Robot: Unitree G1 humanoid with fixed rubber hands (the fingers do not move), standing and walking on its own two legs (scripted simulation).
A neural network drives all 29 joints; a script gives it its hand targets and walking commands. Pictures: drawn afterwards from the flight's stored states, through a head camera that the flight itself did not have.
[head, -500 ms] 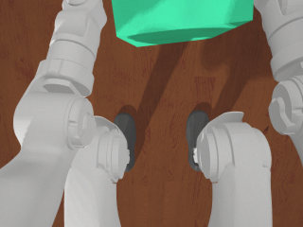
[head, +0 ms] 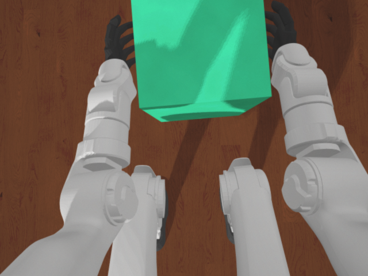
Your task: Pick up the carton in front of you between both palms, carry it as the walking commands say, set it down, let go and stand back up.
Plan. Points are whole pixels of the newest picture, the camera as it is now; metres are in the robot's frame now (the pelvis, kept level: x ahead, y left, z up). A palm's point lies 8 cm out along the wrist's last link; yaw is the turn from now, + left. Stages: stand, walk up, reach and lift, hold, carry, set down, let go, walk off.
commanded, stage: reach and lift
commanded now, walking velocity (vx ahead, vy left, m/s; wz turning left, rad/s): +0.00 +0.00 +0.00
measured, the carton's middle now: (197, 66) +0.53 -0.04 -0.15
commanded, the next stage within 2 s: none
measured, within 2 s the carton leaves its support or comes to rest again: neither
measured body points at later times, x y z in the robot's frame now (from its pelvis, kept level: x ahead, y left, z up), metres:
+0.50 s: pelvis +0.01 +0.00 +0.12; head +0.25 -0.02 +0.50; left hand +0.50 +0.12 +0.06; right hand +0.50 -0.18 +0.06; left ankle +0.11 +0.13 -0.38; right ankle +0.11 -0.12 -0.38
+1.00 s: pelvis +0.06 +0.00 +0.26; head +0.18 -0.01 +0.69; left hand +0.45 +0.14 +0.23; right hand +0.44 -0.17 +0.22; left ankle +0.11 +0.13 -0.38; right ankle +0.11 -0.12 -0.38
